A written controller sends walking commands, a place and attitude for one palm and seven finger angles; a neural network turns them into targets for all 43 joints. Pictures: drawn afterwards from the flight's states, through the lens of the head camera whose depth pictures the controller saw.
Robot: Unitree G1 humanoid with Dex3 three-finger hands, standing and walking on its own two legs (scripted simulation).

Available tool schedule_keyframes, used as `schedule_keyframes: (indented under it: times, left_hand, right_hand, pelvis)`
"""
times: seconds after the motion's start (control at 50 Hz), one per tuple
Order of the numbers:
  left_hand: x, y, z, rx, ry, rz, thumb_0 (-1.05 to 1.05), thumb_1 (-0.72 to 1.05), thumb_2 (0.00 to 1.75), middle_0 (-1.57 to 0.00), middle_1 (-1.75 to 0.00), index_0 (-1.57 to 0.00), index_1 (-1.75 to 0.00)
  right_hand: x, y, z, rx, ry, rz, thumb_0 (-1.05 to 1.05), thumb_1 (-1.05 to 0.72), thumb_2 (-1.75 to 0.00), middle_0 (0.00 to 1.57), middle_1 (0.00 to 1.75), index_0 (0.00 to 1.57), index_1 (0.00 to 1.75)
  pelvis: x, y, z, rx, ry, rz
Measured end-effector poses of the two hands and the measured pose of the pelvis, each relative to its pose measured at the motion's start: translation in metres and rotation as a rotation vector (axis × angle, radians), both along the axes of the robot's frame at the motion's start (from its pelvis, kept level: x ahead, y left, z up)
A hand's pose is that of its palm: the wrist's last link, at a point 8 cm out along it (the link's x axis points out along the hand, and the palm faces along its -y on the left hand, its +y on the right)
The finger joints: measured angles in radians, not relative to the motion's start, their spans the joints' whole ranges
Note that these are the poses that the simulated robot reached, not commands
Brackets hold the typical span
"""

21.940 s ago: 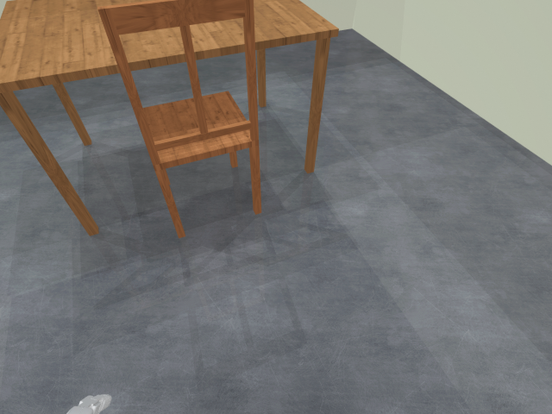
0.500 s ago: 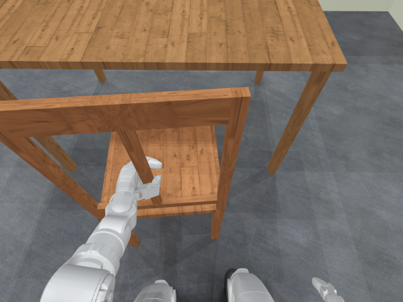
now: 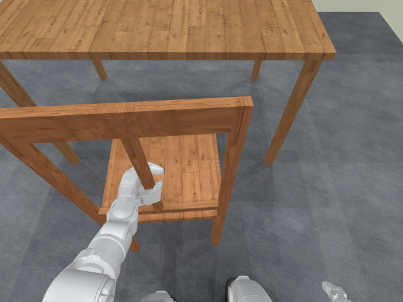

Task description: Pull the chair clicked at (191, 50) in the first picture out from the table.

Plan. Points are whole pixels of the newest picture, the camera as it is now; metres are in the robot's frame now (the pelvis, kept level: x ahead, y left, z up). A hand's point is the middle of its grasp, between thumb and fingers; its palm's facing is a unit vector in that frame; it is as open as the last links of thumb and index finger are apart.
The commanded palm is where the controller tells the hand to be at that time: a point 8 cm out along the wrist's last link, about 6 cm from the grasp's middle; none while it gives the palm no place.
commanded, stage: step backward, pulling the chair out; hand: left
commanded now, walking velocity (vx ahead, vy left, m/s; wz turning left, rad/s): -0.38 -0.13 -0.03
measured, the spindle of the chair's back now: (147, 180) +0.37 +0.13 -0.05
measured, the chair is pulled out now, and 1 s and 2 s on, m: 0.29 0.54 0.69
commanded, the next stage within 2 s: stop walking, hand still on the chair in 0.80 s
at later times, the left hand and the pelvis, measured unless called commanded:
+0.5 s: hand (147, 244) +0.24 +0.11 -0.06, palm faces -0.07 -0.98 -0.16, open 5.6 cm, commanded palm +0.23 +0.17 -0.06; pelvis -0.12 +0.01 +0.00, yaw +0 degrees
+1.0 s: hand out of the picture +0.10 +0.09 -0.06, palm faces +0.00 -0.98 -0.18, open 5.7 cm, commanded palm +0.08 +0.15 -0.05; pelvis -0.25 -0.02 +0.01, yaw -1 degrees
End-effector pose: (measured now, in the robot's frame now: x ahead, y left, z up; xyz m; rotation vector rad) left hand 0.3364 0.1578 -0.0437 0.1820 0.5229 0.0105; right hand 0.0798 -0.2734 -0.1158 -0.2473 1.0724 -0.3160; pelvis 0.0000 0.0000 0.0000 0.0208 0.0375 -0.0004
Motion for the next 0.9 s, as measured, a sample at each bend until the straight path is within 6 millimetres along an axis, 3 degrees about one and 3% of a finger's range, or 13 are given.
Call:
schedule_keyframes:
  times: [0.1, 0.22, 0.3, 0.46, 0.56, 0.72, 0.8, 0.9]
  left_hand:
    - [-0.020, 0.005, 0.000, -0.004, 0.001, -0.022, 0.04, 0.63, 0.75, -0.32, -1.25, -0.49, -1.45]
    - [-0.044, 0.006, 0.000, 0.017, -0.014, -0.007, 0.04, 0.61, 0.77, -0.35, -1.25, -0.49, -1.45]
    - [-0.062, 0.003, 0.000, 0.024, -0.015, 0.012, 0.04, 0.60, 0.78, -0.37, -1.24, -0.49, -1.45]
    - [-0.105, 0.005, 0.000, -0.004, 0.000, -0.012, 0.05, 0.62, 0.76, -0.32, -1.26, -0.49, -1.45]
    - [-0.134, 0.012, 0.000, -0.017, 0.011, -0.032, 0.05, 0.63, 0.75, -0.30, -1.28, -0.49, -1.45]
    - [-0.177, 0.015, 0.002, 0.002, 0.019, 0.011, 0.07, 0.61, 0.78, -0.34, -1.24, -0.49, -1.45]
    - [-0.196, 0.009, 0.003, 0.032, 0.012, 0.044, 0.06, 0.59, 0.79, -0.37, -1.22, -0.49, -1.45]
    - [-0.225, -0.004, 0.004, 0.023, 0.033, 0.072, 0.07, 0.60, 0.76, -0.36, -1.21, -0.49, -1.45]
  right_hand:
    - [-0.023, 0.007, 0.007, -0.008, 0.008, 0.003, 0.01, -0.91, -0.90, 0.20, 0.30, 0.20, 0.30]
    - [-0.047, 0.018, -0.005, 0.077, 0.019, 0.024, 0.01, -0.90, -0.90, 0.20, 0.30, 0.20, 0.30]
    - [-0.066, 0.014, -0.009, 0.095, 0.004, -0.012, 0.01, -0.90, -0.90, 0.21, 0.30, 0.20, 0.30]
    - [-0.109, 0.005, 0.002, -0.001, 0.018, 0.013, 0.01, -0.90, -0.90, 0.21, 0.30, 0.20, 0.30]
    - [-0.136, 0.015, 0.012, -0.019, 0.031, 0.017, 0.01, -0.91, -0.90, 0.20, 0.30, 0.20, 0.30]
    - [-0.176, 0.034, 0.001, 0.117, 0.059, 0.047, 0.01, -0.90, -0.90, 0.20, 0.30, 0.20, 0.30]
    - [-0.197, 0.024, -0.015, 0.160, 0.045, 0.021, 0.01, -0.90, -0.90, 0.21, 0.31, 0.20, 0.30]
    - [-0.225, -0.004, -0.008, 0.110, 0.030, -0.015, 0.01, -0.90, -0.90, 0.21, 0.31, 0.20, 0.30]
  pelvis:
    - [-0.018, 0.005, 0.002, -0.010, -0.006, -0.024]
    - [-0.044, -0.010, 0.001, -0.041, -0.022, -0.052]
    - [-0.066, -0.015, 0.000, -0.033, -0.020, -0.046]
    - [-0.103, 0.006, 0.001, -0.005, 0.013, -0.007]
    - [-0.128, 0.014, 0.007, -0.006, -0.002, -0.020]
    - [-0.166, -0.007, 0.012, -0.038, -0.016, -0.057]
    - [-0.193, -0.023, 0.006, -0.056, -0.024, -0.073]
    - [-0.222, -0.027, 0.009, -0.004, -0.017, -0.056]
